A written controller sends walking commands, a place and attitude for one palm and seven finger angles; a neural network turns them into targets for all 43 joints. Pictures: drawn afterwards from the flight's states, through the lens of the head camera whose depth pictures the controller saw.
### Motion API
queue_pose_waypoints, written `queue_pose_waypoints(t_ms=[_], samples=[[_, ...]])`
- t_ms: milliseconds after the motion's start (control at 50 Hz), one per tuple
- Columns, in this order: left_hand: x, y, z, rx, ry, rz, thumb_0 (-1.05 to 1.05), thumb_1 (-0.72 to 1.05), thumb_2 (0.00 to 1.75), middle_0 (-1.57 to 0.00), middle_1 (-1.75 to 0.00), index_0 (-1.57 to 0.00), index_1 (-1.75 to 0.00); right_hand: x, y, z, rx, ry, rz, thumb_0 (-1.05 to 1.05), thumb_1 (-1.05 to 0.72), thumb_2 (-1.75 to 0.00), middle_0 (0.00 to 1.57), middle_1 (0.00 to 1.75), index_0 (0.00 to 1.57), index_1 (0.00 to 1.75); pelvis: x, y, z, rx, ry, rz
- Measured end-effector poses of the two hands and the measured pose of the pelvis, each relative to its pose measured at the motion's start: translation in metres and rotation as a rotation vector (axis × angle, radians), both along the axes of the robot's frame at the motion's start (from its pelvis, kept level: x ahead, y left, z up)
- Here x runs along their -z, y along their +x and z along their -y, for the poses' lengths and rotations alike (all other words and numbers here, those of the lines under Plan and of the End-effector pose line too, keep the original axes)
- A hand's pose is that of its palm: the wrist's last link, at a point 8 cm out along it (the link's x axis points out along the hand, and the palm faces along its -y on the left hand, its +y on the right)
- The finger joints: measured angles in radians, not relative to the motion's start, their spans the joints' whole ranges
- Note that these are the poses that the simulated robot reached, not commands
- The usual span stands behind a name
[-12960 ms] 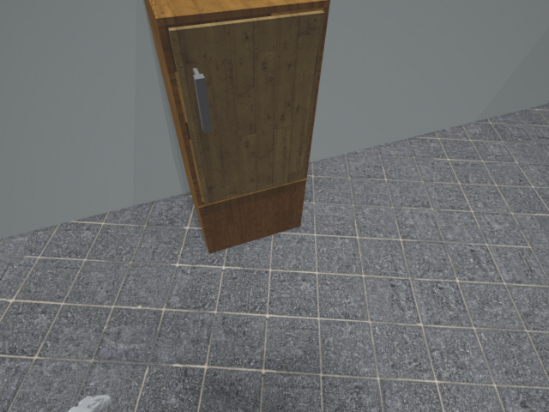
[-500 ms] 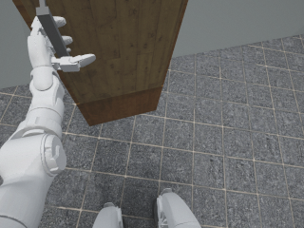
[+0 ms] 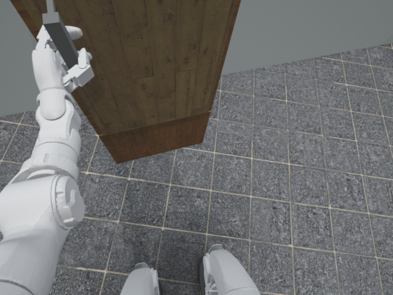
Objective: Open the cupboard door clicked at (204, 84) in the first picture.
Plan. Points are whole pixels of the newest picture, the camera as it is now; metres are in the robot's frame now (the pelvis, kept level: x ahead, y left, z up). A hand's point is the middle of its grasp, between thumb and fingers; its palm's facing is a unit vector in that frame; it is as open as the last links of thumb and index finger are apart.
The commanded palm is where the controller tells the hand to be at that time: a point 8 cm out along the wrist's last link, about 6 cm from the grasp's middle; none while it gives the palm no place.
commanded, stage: pull the door open along its arc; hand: left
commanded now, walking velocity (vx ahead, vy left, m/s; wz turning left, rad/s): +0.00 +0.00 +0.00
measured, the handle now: (68, 46) +0.60 +0.18 +0.07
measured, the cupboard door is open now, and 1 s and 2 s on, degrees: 0 41 36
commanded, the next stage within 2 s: open thumb and fingers to let go in 1.02 s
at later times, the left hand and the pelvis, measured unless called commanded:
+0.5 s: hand (103, 104) +0.46 +0.11 +0.07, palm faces +0.10 -0.99 +0.00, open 6.1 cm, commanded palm +0.40 +0.16 +0.06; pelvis +0.02 +0.00 +0.02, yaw -1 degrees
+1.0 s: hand (177, 158) +0.35 +0.00 +0.07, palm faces +0.26 -0.96 -0.06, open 6.7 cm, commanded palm +0.28 +0.04 +0.06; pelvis +0.03 -0.04 +0.03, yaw +2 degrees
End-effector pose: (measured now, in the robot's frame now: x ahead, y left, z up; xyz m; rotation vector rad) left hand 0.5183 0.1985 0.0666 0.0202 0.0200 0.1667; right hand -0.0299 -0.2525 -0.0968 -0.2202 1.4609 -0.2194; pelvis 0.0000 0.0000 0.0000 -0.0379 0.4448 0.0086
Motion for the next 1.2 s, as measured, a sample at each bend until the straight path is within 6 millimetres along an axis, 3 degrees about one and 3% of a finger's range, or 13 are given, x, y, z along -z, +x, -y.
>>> queue_pose_waypoints(t_ms=[220, 380, 520, 700, 820, 920, 1060, 1200], samples=[[0.0, -0.006, 0.002, 0.004, -0.002, 0.004, 0.01, 0.7, 0.78, -0.37, -1.35, -0.35, -1.35, 0.0, 0.005, 0.003, 0.002, 0.008, 0.011, 0.0, -0.91, -0.9, 0.2, 0.3, 0.2, 0.29, -0.002, 0.002, 0.002, 0.006, 0.005, 0.0], [0.001, -0.039, 0.012, 0.028, -0.009, 0.012, 0.01, 0.69, 0.73, -0.37, -1.35, -0.35, -1.35, -0.004, 0.028, -0.001, 0.015, 0.044, 0.085, 0.0, -0.91, -0.9, 0.2, 0.3, 0.2, 0.29, -0.012, 0.011, 0.002, 0.02, 0.011, 0.036], [0.002, -0.091, 0.038, 0.053, -0.031, 0.024, 0.01, 0.67, 0.7, -0.35, -1.34, -0.35, -1.34, -0.008, 0.075, -0.004, -0.023, 0.077, 0.221, 0.01, -0.91, -0.9, 0.2, 0.3, 0.2, 0.29, -0.021, 0.018, 0.0, 0.021, 0.017, 0.081], [-0.001, -0.162, 0.102, -0.134, -0.108, 0.0, 0.03, 0.64, 0.69, -0.32, -1.32, -0.37, -1.32, -0.013, 0.159, -0.016, -0.144, 0.129, 0.437, 0.01, -0.91, -0.9, 0.2, 0.3, 0.2, 0.29, -0.024, 0.02, 0.005, 0.016, 0.032, 0.135], [-0.006, -0.187, 0.13, -0.117, -0.008, -0.025, 0.03, 0.61, 0.67, -0.34, -1.3, -0.37, -1.33, -0.022, 0.205, -0.027, -0.191, 0.166, 0.562, 0.01, -0.91, -0.9, 0.2, 0.3, 0.2, 0.29, -0.025, 0.02, 0.018, 0.011, 0.046, 0.171], [-0.01, -0.2, 0.145, -0.101, 0.007, -0.068, 0.03, 0.61, 0.67, -0.31, -1.24, -0.35, -1.32, -0.029, 0.229, -0.028, -0.209, 0.204, 0.62, 0.01, -0.91, -0.9, 0.2, 0.3, 0.2, 0.29, -0.028, 0.025, 0.032, -0.002, 0.056, 0.197], [-0.014, -0.21, 0.16, -0.123, 0.043, -0.093, 0.02, 0.62, 0.7, -0.29, -1.19, -0.32, -1.31, -0.031, 0.243, -0.011, -0.236, 0.209, 0.637, 0.01, -0.91, -0.9, 0.2, 0.3, 0.2, 0.29, -0.029, 0.029, 0.051, -0.036, 0.068, 0.22], [-0.012, -0.203, 0.158, -0.243, 0.085, -0.079, 0.01, 0.59, 0.78, -0.3, -1.23, -0.32, -1.31, -0.015, 0.234, 0.014, -0.258, 0.161, 0.581, 0.01, -0.91, -0.9, 0.2, 0.3, 0.2, 0.29, -0.024, 0.02, 0.065, -0.056, 0.083, 0.209]])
